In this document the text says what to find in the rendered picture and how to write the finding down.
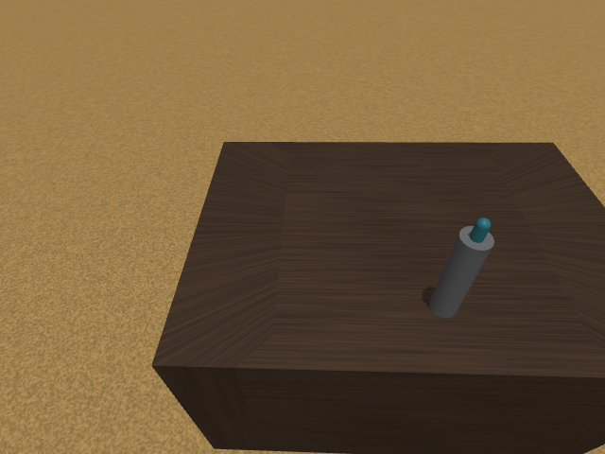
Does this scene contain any bottle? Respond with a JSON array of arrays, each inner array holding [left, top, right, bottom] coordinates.
[[429, 218, 494, 318]]

